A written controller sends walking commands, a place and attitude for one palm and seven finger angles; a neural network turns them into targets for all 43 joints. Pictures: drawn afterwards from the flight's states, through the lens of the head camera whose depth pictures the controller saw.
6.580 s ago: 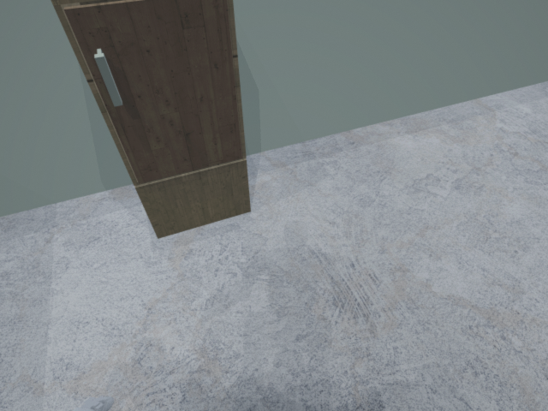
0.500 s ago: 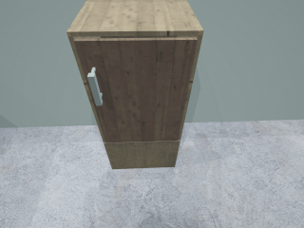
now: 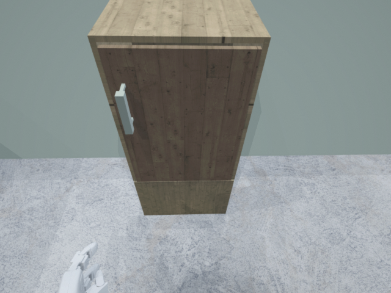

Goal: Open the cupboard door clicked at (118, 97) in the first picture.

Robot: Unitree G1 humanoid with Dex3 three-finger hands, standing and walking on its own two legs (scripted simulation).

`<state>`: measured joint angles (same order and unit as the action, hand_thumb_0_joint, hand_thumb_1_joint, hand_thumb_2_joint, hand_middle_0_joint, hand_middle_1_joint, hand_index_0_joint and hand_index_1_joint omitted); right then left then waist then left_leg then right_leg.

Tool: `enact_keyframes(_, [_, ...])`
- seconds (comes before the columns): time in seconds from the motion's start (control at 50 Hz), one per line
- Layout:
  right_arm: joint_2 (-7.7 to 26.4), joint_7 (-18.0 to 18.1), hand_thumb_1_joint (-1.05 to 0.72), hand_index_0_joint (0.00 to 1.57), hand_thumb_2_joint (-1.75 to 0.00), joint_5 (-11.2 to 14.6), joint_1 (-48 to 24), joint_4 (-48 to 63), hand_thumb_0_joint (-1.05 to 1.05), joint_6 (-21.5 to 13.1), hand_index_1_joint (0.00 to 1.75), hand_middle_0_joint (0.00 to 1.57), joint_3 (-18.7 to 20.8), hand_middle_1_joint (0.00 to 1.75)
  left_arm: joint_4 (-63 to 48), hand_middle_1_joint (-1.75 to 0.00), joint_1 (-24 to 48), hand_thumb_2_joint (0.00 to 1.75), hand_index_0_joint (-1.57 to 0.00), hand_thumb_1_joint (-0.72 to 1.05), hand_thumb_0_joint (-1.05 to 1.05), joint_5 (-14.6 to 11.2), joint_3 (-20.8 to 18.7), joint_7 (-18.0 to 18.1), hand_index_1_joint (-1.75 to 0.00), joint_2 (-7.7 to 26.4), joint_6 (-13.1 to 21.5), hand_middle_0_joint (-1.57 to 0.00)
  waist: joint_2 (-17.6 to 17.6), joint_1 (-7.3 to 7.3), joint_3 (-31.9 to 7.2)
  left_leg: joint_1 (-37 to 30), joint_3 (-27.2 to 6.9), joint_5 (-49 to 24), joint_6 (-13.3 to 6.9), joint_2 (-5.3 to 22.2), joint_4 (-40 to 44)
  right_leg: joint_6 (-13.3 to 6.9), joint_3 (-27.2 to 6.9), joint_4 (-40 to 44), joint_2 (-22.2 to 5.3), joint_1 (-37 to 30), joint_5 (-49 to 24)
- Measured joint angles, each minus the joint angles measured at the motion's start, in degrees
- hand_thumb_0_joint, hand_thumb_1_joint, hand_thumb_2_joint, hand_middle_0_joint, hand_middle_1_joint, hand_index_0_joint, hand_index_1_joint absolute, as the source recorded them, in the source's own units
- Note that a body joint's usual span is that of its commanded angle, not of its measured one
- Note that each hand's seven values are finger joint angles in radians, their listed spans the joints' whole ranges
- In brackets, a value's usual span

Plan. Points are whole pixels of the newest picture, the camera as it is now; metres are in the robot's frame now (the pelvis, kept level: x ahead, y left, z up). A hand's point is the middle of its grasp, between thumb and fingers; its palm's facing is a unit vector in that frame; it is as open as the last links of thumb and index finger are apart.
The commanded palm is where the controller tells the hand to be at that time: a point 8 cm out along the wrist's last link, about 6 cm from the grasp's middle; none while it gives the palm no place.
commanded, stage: raise the hand with hooked fingers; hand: left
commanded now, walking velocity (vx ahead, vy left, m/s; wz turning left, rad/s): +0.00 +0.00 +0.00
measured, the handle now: (126, 109) +0.58 +0.23 +0.03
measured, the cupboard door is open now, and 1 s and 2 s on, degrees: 0 0 0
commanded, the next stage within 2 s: move the hooked fingers beside the handle in 1.96 s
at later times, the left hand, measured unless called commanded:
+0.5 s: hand (102, 267) +0.18 +0.19 -0.03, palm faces +0.06 -1.00 -0.06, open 9.9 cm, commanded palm +0.15 +0.25 -0.02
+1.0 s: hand (82, 234) +0.23 +0.24 +0.00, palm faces +0.07 -1.00 -0.04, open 12.9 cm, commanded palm +0.20 +0.29 +0.02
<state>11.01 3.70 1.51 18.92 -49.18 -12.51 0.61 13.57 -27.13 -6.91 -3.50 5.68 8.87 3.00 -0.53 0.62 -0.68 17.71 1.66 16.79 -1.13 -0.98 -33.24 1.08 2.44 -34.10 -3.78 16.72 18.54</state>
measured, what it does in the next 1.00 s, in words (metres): lowers itself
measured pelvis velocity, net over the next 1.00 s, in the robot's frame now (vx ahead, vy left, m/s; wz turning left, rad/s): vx -0.02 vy -0.01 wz -0.01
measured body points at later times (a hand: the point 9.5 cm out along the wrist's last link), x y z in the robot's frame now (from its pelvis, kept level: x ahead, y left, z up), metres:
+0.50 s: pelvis -0.03 -0.04 -0.09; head +0.03 -0.03 +0.36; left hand +0.17 +0.25 -0.02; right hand +0.18 -0.25 -0.16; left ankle +0.01 +0.10 -0.73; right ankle -0.01 -0.14 -0.73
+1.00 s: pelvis -0.02 -0.01 -0.05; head +0.03 +0.01 +0.39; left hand +0.22 +0.29 +0.01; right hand +0.14 -0.27 -0.12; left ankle +0.01 +0.10 -0.73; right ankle -0.01 -0.14 -0.73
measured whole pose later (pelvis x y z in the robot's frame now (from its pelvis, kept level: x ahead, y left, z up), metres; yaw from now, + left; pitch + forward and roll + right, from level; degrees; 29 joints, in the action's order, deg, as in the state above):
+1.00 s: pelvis -0.02 -0.01 -0.05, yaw +0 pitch +11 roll -2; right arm 15.6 4.2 1.9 15.9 -31.9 -13.2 0.1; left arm 9.9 -12.0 -19.8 -20.0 -20.6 18.1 20.1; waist 0.4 0.3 -5.7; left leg 43.4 -0.8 26.3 -0.4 2.1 -58.4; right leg 0.6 4.0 -55.1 -1.3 40.1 26.0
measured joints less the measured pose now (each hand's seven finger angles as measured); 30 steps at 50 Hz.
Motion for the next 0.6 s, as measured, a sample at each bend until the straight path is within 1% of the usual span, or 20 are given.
enact_keyframes(0.02, [0.4,-0.1,-0.92,0.20,-0.90,-0.4,-0.8,1.8,0.01,-1.1,0.30,0.20,0.4,0.30,-2.6,-0.32,1.2,0.88,-0.20,0.86,0.01,-0.6,-1.1,-0.8,-0.33,-0.2,3.3,-0.21,0.3,0.41,-1.0,2.4,-0.4,0.6,0.1,0.1,-2.0,0.0,0.3,-1.7,0.0,2.1,0.6])
enact_keyframes(0.06, [1.1,-1.0,-0.91,0.20,-0.90,-1.0,-3.0,5.5,0.01,-2.4,0.30,0.20,1.4,0.30,-4.5,-0.34,4.2,0.87,-0.20,0.84,0.01,-1.9,-3.7,-4.1,-0.35,-0.2,11.4,-0.21,0.4,0.60,-3.3,8.1,-0.4,2.3,0.4,0.6,-6.8,-0.1,0.3,-6.3,0.3,7.8,2.1])
enact_keyframes(0.08, [1.2,-1.6,-0.91,0.20,-0.90,-1.4,-4.3,7.3,0.01,-2.8,0.30,0.20,1.9,0.30,-4.8,-0.35,5.3,0.86,-0.20,0.82,0.01,-2.9,-4.9,-6.6,-0.36,0.0,15.8,-0.21,0.1,0.45,-4.5,11.3,-0.2,3.3,0.6,0.9,-9.6,-0.3,-0.1,-9.4,0.6,11.3,3.1])
enact_keyframes(0.12, [1.6,-2.9,-0.91,0.20,-0.90,-1.8,-6.9,10.9,0.01,-3.4,0.30,0.20,2.8,0.30,-4.7,-0.37,6.5,0.85,-0.20,0.78,0.01,-4.9,-6.8,-13.0,-0.38,0.6,24.4,-0.21,-0.6,0.10,-6.4,17.9,0.1,5.9,1.1,1.8,-16.1,-0.6,-0.5,-15.9,1.2,18.1,5.5])
enact_keyframes(0.14, [1.9,-3.5,-0.91,0.20,-0.90,-1.8,-8.2,12.7,0.01,-3.6,0.30,0.20,3.3,0.30,-4.4,-0.39,6.8,0.84,-0.20,0.76,0.00,-5.7,-7.5,-16.5,-0.40,1.1,27.8,-0.21,-0.9,-0.18,-6.9,20.9,0.0,7.3,1.2,2.1,-19.4,-0.7,-0.6,-19.2,1.4,21.1,6.8])
enact_keyframes(0.16, [2.3,-3.8,-0.91,0.20,-0.90,-1.7,-9.2,14.5,0.01,-3.5,0.30,0.20,3.6,0.30,-4.3,-0.40,6.7,0.83,-0.21,0.74,0.00,-6.6,-8.1,-19.7,-0.41,1.5,29.6,-0.21,-1.2,-0.53,-7.2,23.5,-0.1,8.4,1.2,2.4,-22.4,-1.0,-0.6,-22.2,1.7,23.8,8.0])
enact_keyframes(0.18, [2.7,-3.8,-0.91,0.20,-0.90,-1.5,-10.1,16.3,0.01,-3.2,0.30,0.20,3.9,0.30,-4.3,-0.41,6.4,0.82,-0.21,0.72,0.00,-7.6,-8.6,-22.4,-0.42,1.9,29.9,-0.21,-1.4,-0.93,-7.3,25.7,-0.3,9.6,1.5,2.6,-25.1,-1.3,-0.5,-24.9,1.8,26.0,9.2])
enact_keyframes(0.2, [3.2,-3.7,-0.90,0.20,-0.90,-1.2,-10.9,17.9,0.01,-2.9,0.30,0.20,4.0,0.30,-4.4,-0.43,5.7,0.81,-0.21,0.70,0.00,-8.7,-9.0,-24.5,-0.44,2.2,29.1,-0.22,-1.6,-1.36,-7.4,27.5,-0.6,10.5,2.0,2.8,-27.4,-1.4,-0.3,-27.2,1.9,27.7,10.2])
enact_keyframes(0.24, [3.9,-3.0,-0.90,0.20,-0.90,-0.7,-11.7,20.3,0.01,-2.2,0.30,0.20,4.2,0.30,-5.0,-0.45,4.0,0.79,-0.22,0.65,0.00,-10.4,-9.8,-26.5,-0.46,2.4,25.7,-0.22,-1.5,-2.26,-7.5,30.3,-1.4,12.0,2.3,3.0,-30.9,-1.9,0.4,-30.5,2.0,30.1,11.8])
enact_keyframes(0.28, [4.2,-2.3,-0.90,0.20,-0.90,-0.6,-12.0,21.7,0.01,-1.9,0.30,0.20,4.0,0.30,-6.2,-0.48,2.0,0.77,-0.22,0.61,0.00,-10.9,-11.0,-26.3,-0.49,2.4,23.0,-0.23,-1.1,-3.13,-7.4,32.3,-2.6,13.0,2.7,3.3,-33.5,-2.2,1.5,-32.3,2.4,31.5,12.8])
enact_keyframes(0.3, [4.2,-1.9,-0.90,0.20,-0.90,-0.6,-12.0,21.9,0.01,-1.8,0.30,0.20,3.9,0.30,-7.2,-0.50,1.1,0.76,-0.22,0.58,0.01,-10.9,-11.5,-25.6,-0.51,2.3,22.3,-0.23,-0.9,-3.50,-7.3,33.0,-3.2,13.3,2.9,3.5,-34.4,-2.4,2.1,-32.9,2.5,31.8,13.1])
enact_keyframes(0.36, [3.6,-1.0,-0.90,0.20,-0.90,-1.0,-11.4,21.2,0.01,-1.8,0.30,0.20,2.8,0.30,-11.2,-0.54,0.0,0.73,-0.23,0.51,0.01,-10.5,-12.5,-24.1,-0.55,2.7,22.6,-0.23,-0.3,-4.40,-6.9,34.6,-5.1,13.9,3.3,3.9,-36.3,-3.0,3.8,-33.7,3.1,32.3,13.6])
enact_keyframes(0.4, [3.0,-0.6,-0.90,0.20,-0.90,-1.1,-11.0,19.7,0.01,-1.9,0.30,0.20,1.7,0.30,-13.0,-0.57,1.3,0.72,-0.23,0.47,0.01,-10.6,-12.7,-24.4,-0.58,3.4,23.6,-0.23,0.3,-4.59,-6.7,35.4,-6.2,14.0,3.5,4.1,-37.1,-3.3,4.8,-33.8,3.3,32.6,13.6])
enact_keyframes(0.44, [2.2,-0.3,-0.90,0.20,-0.90,-0.9,-10.5,18.0,0.01,-1.7,0.30,0.20,0.4,0.30,-13.3,-0.60,3.8,0.70,-0.23,0.42,0.01,-11.1,-12.8,-25.8,-0.61,4.3,23.5,-0.24,1.0,-4.40,-6.4,36.0,-6.8,13.8,3.6,4.2,-37.3,-3.5,5.4,-33.6,3.5,32.7,13.3])
enact_keyframes(0.46, [1.7,-0.2,-0.90,0.20,-0.90,-0.7,-10.2,17.3,0.01,-1.5,0.30,0.20,-0.1,0.30,-13.0,-0.62,5.3,0.69,-0.23,0.40,0.01,-11.4,-12.9,-26.6,-0.63,4.9,22.8,-0.24,1.3,-4.19,-6.3,36.0,-7.0,13.6,3.7,4.3,-37.2,-3.6,5.6,-33.4,3.6,32.7,13.1])
enact_keyframes(0.5, [0.8,0.0,-0.90,0.20,-0.90,-0.3,-9.2,16.2,0.01,-0.9,0.30,0.20,-1.0,0.30,-11.9,-0.65,7.8,0.67,-0.24,0.35,0.01,-12.1,-13.2,-28.0,-0.66,6.2,20.3,-0.24,1.9,-3.46,-6.1,35.6,-6.8,13.1,3.8,4.4,-36.4,-3.6,5.4,-32.6,3.8,32.4,12.5])
enact_keyframes(0.54, [0.1,0.1,-0.90,0.20,-0.90,0.0,-7.8,15.7,0.01,-0.1,0.30,0.20,-1.6,0.30,-10.4,-0.68,9.4,0.65,-0.24,0.30,0.01,-12.6,-13.7,-28.6,-0.69,7.4,17.2,-0.25,2.3,-2.54,-5.9,34.5,-6.3,12.5,3.7,4.5,-34.8,-3.4,4.9,-31.2,3.8,31.7,11.8])
enact_keyframes(0.58, [-0.2,0.1,-0.90,0.20,-0.90,0.1,-6.1,15.5,0.01,0.4,0.30,0.20,-1.8,0.30,-9.1,-0.71,9.8,0.63,-0.24,0.26,0.01,-13.1,-14.5,-28.4,-0.72,8.1,14.9,-0.25,2.6,-1.59,-6.0,33.1,-5.5,11.7,3.5,4.5,-32.9,-3.2,4.2,-29.6,3.8,30.6,10.9])
enact_keyframes(0.6, [-0.2,0.1,-0.90,0.20,-0.90,0.1,-5.3,15.5,0.01,0.5,0.30,0.20,-1.8,0.30,-8.6,-0.72,9.7,0.62,-0.25,0.23,0.01,-13.3,-15.0,-27.9,-0.73,8.2,14.4,-0.25,2.7,-1.15,-6.1,32.4,-5.0,11.3,3.3,4.5,-31.9,-3.0,3.8,-28.7,3.8,30.1,10.5])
